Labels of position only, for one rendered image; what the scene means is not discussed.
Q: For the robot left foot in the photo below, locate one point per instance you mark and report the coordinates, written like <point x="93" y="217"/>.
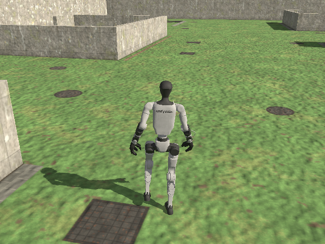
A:
<point x="147" y="197"/>

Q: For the left robot forearm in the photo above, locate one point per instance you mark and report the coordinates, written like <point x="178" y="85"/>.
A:
<point x="137" y="134"/>

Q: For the robot left hand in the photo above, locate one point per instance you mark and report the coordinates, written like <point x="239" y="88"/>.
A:
<point x="132" y="148"/>

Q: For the robot right hand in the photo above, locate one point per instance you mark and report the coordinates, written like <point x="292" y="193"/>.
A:
<point x="185" y="144"/>

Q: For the robot left upper arm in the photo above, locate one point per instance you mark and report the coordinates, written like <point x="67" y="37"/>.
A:
<point x="145" y="114"/>

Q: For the right robot forearm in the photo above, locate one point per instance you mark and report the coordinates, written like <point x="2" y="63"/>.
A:
<point x="188" y="135"/>

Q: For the robot right upper arm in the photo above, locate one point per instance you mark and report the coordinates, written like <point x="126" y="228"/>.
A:
<point x="182" y="116"/>

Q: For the right robot thigh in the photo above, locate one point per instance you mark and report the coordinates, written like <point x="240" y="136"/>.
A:
<point x="172" y="160"/>

